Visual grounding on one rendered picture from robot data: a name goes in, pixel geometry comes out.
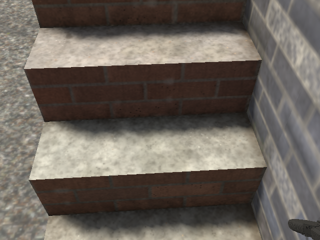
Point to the right robot hand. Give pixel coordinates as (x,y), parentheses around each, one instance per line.
(305,227)

